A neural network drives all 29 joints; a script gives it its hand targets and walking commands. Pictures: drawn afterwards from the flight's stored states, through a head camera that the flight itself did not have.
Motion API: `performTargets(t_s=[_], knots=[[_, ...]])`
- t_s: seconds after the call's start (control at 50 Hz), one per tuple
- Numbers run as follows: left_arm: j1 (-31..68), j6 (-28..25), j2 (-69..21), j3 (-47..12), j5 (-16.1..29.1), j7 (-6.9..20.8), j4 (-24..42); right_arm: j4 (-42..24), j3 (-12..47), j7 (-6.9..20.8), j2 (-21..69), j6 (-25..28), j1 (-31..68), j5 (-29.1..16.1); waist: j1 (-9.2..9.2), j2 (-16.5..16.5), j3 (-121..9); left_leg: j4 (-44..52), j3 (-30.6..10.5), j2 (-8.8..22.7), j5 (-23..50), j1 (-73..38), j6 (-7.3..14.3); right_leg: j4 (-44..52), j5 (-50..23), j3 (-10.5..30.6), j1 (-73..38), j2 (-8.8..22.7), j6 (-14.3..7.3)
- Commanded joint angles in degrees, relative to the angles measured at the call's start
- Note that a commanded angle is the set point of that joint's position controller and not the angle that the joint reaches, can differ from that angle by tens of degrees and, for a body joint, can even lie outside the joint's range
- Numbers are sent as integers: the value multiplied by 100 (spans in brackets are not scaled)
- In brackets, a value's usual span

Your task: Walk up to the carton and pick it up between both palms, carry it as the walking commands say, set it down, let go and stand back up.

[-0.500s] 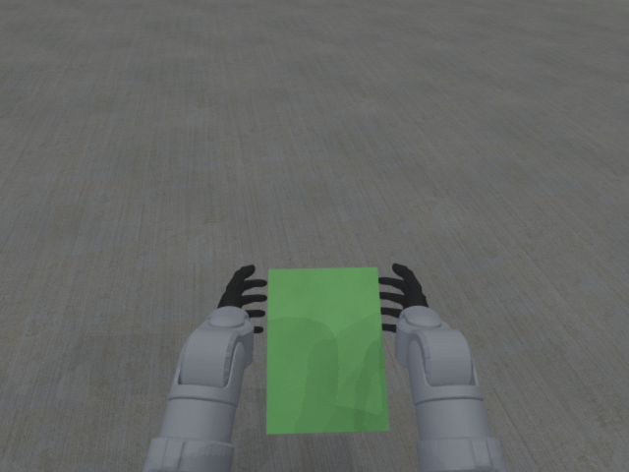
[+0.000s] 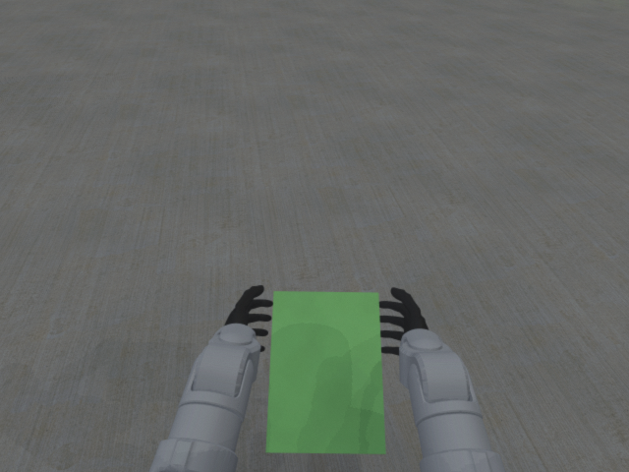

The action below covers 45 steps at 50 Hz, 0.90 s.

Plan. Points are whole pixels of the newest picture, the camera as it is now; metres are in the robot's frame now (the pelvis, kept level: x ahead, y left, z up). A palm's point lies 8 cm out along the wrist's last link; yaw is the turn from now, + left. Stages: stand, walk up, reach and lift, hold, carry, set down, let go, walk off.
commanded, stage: hold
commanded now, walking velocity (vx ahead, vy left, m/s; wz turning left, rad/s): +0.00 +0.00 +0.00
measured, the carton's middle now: (323, 368) +0.31 -0.02 -0.08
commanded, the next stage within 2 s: set down in 0.74 s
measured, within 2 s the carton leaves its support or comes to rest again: neither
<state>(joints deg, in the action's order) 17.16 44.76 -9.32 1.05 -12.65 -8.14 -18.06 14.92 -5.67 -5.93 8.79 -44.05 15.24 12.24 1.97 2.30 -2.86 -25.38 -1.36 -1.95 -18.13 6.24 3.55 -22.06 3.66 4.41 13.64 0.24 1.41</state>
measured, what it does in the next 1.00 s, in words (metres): shifts its weight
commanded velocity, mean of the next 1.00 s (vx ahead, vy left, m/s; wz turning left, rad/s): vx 0.00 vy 0.00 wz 0.00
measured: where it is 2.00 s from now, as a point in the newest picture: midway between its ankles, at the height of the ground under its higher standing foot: outside the picture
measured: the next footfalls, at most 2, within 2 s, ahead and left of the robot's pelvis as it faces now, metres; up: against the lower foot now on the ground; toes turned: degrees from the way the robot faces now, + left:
none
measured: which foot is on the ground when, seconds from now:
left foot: down 0.00-1.00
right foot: down 0.00-1.00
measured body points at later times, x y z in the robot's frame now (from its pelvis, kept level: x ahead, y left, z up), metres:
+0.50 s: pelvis -0.04 -0.09 +0.00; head -0.08 -0.11 +0.45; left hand +0.29 +0.02 +0.05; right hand +0.29 -0.21 +0.04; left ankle -0.05 +0.07 -0.74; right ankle +0.04 -0.19 -0.74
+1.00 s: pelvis -0.06 -0.05 -0.01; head -0.13 -0.05 +0.43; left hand +0.26 +0.05 +0.02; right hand +0.26 -0.18 +0.03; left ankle -0.05 +0.07 -0.74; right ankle +0.04 -0.18 -0.74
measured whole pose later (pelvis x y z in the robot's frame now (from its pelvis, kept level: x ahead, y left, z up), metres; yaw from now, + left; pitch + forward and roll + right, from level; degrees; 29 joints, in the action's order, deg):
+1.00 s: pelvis -0.06 -0.05 -0.01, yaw +6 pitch -9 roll -1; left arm 31.5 33.7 -14.0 19.6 -22.6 -5.2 -43.2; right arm 34.4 -25.5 -9.4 13.6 -38.3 29.2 22.4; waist 5.3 0.0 0.7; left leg -33.3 -7.8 -3.6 -16.9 6.9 0.5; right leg -28.1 8.6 6.6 10.6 -1.2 2.5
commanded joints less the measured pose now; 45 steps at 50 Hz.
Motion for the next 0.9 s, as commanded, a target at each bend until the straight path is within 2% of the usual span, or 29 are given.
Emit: performTargets(t_s=[0.0, 0.02, 0.08, 0.12, 0.18, 0.22, 0.28, 0.34, 0.48, 0.58, 0.72, 0.74, 0.76, 0.82, 0.84, 0.88], knots=[[2962, -735, -6921, -2924, 1649, 1515, 804, -1095, 2522, 1376, 6121, 508, 2670, -1478, 501, 80, -2860, 334, -768, 236, 4900, -456, -525, -298, -1544, -257, -1355, -834, 59], [2987, -719, -6901, -2841, 1625, 1611, 472, -937, 2396, 1350, 6107, 466, 2643, -1388, 589, 34, -2481, 417, -718, 198, 4252, -257, -504, -254, -1328, -319, -1308, -787, 77], [3024, -757, -6764, -2437, 1455, 1775, -258, -350, 2138, 1319, 6232, 392, 2670, -1338, 561, 101, -1638, 592, -661, 92, 2927, 415, -460, -181, -884, -402, -1375, -667, 82], [2942, -757, -6728, -2228, 1363, 1804, -449, -95, 2086, 1335, 6363, 343, 2656, -1346, 432, 124, -1451, 638, -699, 71, 2832, 654, -437, -208, -825, -395, -1511, -658, 96], [2794, -707, -6676, -1991, 1227, 1794, -475, 56, 2209, 1396, 6515, 256, 2668, -1363, 154, 22, -1403, 678, -726, 17, 3121, 680, -422, -193, -902, -374, -1594, -679, 138], [2876, -695, -6581, -1856, 1146, 1816, -491, 43, 2246, 1396, 6575, 215, 2858, -1356, 102, -131, -1424, 716, -658, -118, 2641, 684, -378, -117, -955, -313, -1670, -615, 157], [3197, -716, -6396, -1680, 1103, 1908, -500, 38, 2261, 1324, 6758, 178, 3164, -1341, 75, -375, -1501, 792, -549, -320, 1508, 903, -277, -43, -1141, -232, -1911, -471, 171], [3572, -763, -6219, -1530, 1118, 2014, -642, 137, 2191, 1231, 6951, 152, 3406, -1294, 64, -620, -1599, 715, -487, -389, 916, 1037, -193, 65, -891, -119, -2012, -368, 224], [4633, -943, -5808, -1129, 1076, 2176, -1146, 932, 1805, 1061, 7259, 160, 3833, -1184, 43, -861, -1769, 197, -412, -346, 304, 1383, -198, 387, 826, 336, -1826, -110, 317], [5213, -1086, -5654, -773, 999, 2214, -1785, 1477, 1397, 978, 7168, 265, 4416, -1180, 91, -742, -1753, -93, -408, -322, 4, 1541, -260, 490, 1834, 457, -1559, 22, 301], [5473, -1172, -5786, -418, 914, 2153, -2478, 1811, 1013, 949, 6917, 347, 5142, -1147, 123, -485, -1618, -117, -426, -298, -293, 1637, -318, 308, 2103, 220, -1342, -64, 181], [4167, -1076, -6231, -322, 632, 2159, -2447, 1333, 1505, 917, 7860, 314, 4331, -1149, -93, -733, -1677, 100, -374, -273, 40, 1197, 72, 238, 1256, 437, -2454, -233, 148], [4641, -1113, -6131, -338, 657, 2151, -2276, 1342, 1247, 973, 7580, 384, 4577, -1110, -32, -499, -1409, 233, -440, -246, -286, 1479, 67, 184, 1427, 417, -2359, -225, 91], [4879, -1155, -6130, -322, 627, 2107, -2348, 1919, 578, 996, 7106, 467, 4272, -708, 432, -312, -739, 454, -575, -157, -726, 1484, 17, 50, 1461, 233, -2038, -294, 18], [4901, -1173, -6110, -255, 586, 2077, -2435, 2023, 454, 1021, 6981, 504, 4302, -646, 478, -219, -650, 510, -588, -128, -830, 1551, -2, -17, 1443, 182, -2048, -319, 6], [4973, -1279, -6086, -154, 472, 1970, -2465, 2080, 346, 1089, 6731, 621, 4571, -639, 382, -35, -522, 609, -658, -49, -1070, 1831, -13, -242, 1365, 88, -2133, -378, -2]])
